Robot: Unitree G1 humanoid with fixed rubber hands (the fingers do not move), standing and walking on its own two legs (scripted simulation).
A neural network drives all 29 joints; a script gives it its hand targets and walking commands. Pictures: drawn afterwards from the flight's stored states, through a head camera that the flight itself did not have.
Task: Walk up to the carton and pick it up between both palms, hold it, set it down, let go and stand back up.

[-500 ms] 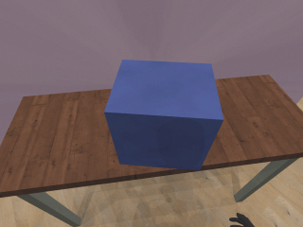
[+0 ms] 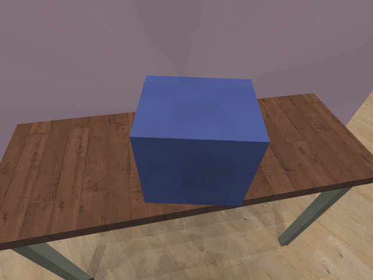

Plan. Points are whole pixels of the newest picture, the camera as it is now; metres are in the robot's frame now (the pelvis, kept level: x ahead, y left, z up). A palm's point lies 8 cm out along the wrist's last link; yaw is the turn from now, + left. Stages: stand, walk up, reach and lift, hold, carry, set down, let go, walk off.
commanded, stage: walk up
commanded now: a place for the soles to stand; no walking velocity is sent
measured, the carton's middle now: (195, 143) +0.41 -0.01 +0.07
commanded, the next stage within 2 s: reach and lift in 0.30 s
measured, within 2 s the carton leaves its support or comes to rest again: neither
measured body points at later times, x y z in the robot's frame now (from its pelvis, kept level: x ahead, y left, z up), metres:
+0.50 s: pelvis -0.01 +0.00 -0.02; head +0.04 +0.00 +0.43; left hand +0.15 +0.26 -0.13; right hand +0.14 -0.25 -0.14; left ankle -0.01 +0.12 -0.73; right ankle +0.05 -0.14 -0.73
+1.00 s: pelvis +0.01 -0.02 +0.02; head +0.01 +0.01 +0.46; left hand +0.15 +0.24 -0.07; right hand +0.16 -0.23 -0.05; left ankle -0.01 +0.12 -0.73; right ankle +0.05 -0.14 -0.73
